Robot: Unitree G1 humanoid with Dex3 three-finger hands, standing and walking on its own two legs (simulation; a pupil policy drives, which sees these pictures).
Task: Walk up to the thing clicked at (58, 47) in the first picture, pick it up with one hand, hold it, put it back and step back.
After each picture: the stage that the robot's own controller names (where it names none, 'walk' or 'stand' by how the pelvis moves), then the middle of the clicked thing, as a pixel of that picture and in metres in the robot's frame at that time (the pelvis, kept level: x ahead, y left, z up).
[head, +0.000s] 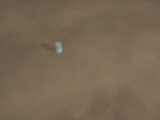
stand; (58, 47) +1.30 +0.24 -0.72
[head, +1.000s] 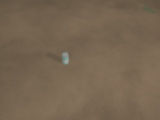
walk; (65, 58) +1.17 +0.10 -0.70
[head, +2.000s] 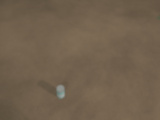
walk; (60, 91) +0.70 +0.12 -0.71
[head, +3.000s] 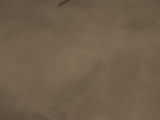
walk; out of the picture +0.44 +0.16 -0.70
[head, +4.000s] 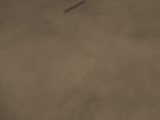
stand; out of the picture +0.36 +0.14 -0.72
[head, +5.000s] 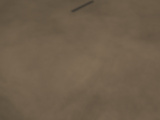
stand; out of the picture +0.34 +0.12 -0.72
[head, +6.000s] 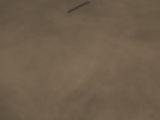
stand; out of the picture +0.36 +0.13 -0.72
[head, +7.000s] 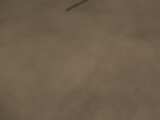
stand; out of the picture +0.34 +0.14 -0.73
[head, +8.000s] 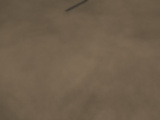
stand; out of the picture +0.34 +0.14 -0.73
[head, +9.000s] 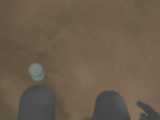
go down; (36, 72) +0.41 +0.19 -0.39
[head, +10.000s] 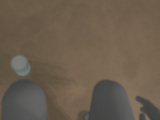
go down; (21, 66) +0.41 +0.22 -0.31
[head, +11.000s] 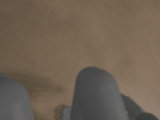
close in; out of the picture +0.39 +0.26 -0.22
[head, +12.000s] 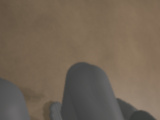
close; out of the picture +0.39 +0.26 -0.21
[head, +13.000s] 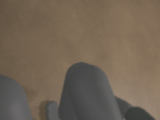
lift; out of the picture +0.39 +0.27 -0.22
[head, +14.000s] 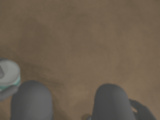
lift; (7, 79) +0.31 +0.24 -0.07
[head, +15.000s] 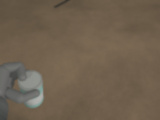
hold; (31, 90) +0.32 +0.16 +0.05
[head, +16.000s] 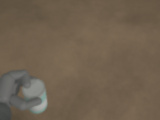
hold; (35, 96) +0.31 +0.15 -0.01
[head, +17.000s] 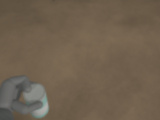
crouch; (37, 101) +0.31 +0.15 -0.02
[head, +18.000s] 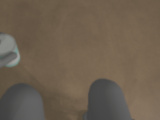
lower; (7, 51) +0.44 +0.21 -0.10
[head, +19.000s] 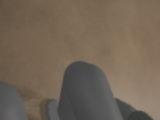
lower; out of the picture +0.41 +0.30 -0.22
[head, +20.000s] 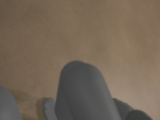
lower; out of the picture +0.41 +0.29 -0.22
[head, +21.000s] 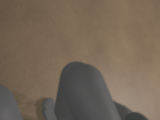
lower; out of the picture +0.41 +0.29 -0.23
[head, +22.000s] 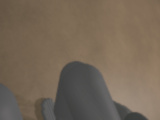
lower; out of the picture +0.41 +0.29 -0.22
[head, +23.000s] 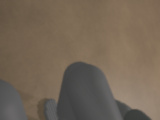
open; out of the picture +0.39 +0.27 -0.23
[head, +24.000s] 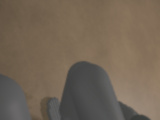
stand; out of the picture +0.39 +0.26 -0.22
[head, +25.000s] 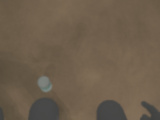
walk; (45, 84) +0.42 +0.19 -0.46
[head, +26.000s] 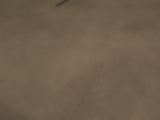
stand; out of the picture +0.37 +0.15 -0.66
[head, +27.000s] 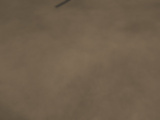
stand; out of the picture +0.37 +0.16 -0.67
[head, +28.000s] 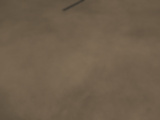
stand; out of the picture +0.38 +0.14 -0.71
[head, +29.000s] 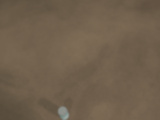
walk; (63, 113) +0.44 +0.17 -0.69
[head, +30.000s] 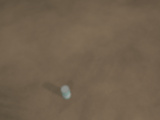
walk; (65, 92) +0.64 +0.20 -0.70
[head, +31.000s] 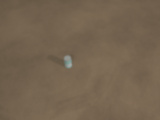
walk; (68, 61) +0.97 +0.16 -0.70
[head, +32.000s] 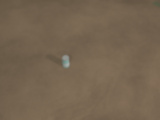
stand; (65, 61) +1.03 +0.14 -0.71
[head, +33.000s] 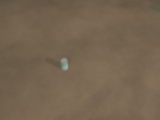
stand; (64, 64) +1.06 +0.15 -0.72
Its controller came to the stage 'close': yes
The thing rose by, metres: 0.70
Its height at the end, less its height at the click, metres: +0.00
